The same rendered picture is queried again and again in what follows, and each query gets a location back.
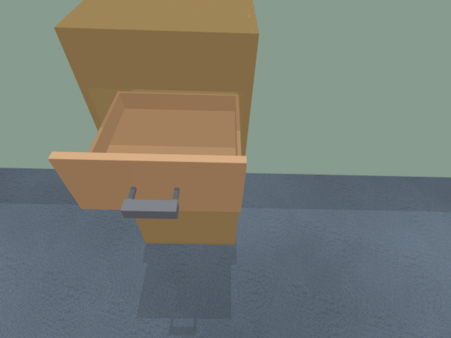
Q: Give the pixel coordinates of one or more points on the cabinet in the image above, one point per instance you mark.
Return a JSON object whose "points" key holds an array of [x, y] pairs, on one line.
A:
{"points": [[176, 46]]}

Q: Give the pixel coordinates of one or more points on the drawer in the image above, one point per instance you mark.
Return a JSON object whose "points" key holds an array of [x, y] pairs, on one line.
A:
{"points": [[156, 141]]}

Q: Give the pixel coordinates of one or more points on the handle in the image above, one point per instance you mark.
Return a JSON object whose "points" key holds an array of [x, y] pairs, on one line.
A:
{"points": [[160, 209]]}

